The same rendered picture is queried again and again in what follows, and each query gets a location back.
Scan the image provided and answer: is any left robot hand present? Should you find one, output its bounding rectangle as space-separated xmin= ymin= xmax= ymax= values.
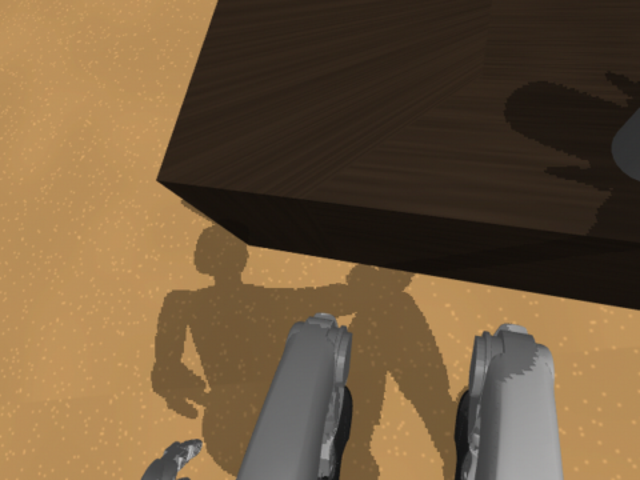
xmin=141 ymin=439 xmax=202 ymax=480

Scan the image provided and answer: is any left robot foot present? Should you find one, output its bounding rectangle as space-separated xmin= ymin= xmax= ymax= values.
xmin=318 ymin=386 xmax=353 ymax=480

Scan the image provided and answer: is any right robot foot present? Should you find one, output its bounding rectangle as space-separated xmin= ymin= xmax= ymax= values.
xmin=454 ymin=389 xmax=471 ymax=480

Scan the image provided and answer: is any bottle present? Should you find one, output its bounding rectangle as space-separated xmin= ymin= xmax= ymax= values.
xmin=612 ymin=108 xmax=640 ymax=181

